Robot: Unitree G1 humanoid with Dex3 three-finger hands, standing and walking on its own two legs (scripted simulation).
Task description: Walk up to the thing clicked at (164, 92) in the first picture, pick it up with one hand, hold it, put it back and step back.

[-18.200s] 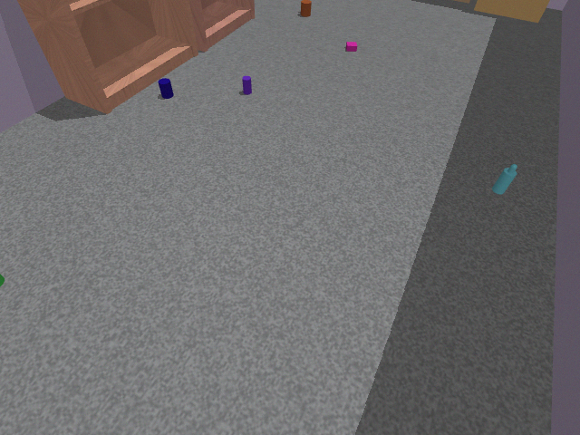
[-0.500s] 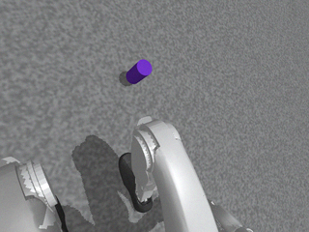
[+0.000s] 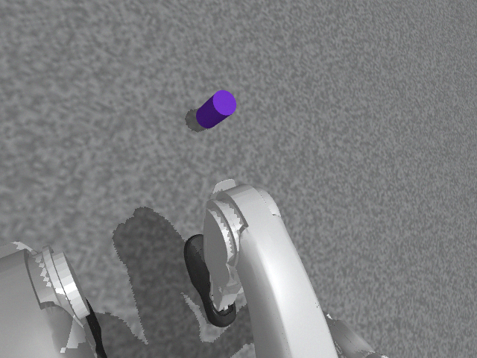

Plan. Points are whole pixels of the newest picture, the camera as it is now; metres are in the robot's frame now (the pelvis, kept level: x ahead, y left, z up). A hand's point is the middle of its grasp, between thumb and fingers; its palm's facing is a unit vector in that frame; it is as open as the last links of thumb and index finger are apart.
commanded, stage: settle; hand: left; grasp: from above
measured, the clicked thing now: out of the picture +0.47 +0.34 -0.25
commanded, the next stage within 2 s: lift in 0.76 s
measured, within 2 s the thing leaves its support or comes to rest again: leaves its support in 0.18 s
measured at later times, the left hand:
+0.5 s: hand out of the picture +0.46 +0.36 -0.14, palm faces -0.41 -0.10 -0.91, open 10.1 cm
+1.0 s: hand out of the picture +0.45 +0.36 -0.09, palm faces -0.42 -0.12 -0.90, open 10.0 cm
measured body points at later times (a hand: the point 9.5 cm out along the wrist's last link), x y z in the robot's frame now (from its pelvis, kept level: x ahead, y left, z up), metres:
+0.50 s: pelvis +0.00 +0.00 +0.02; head +0.25 +0.10 +0.39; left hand +0.47 +0.36 -0.09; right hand +0.09 -0.26 -0.07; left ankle +0.06 +0.13 -0.27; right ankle +0.11 -0.12 -0.27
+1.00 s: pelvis -0.01 +0.00 +0.05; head +0.22 +0.10 +0.42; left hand +0.47 +0.36 -0.04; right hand +0.06 -0.27 -0.04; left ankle +0.06 +0.13 -0.27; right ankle +0.11 -0.12 -0.27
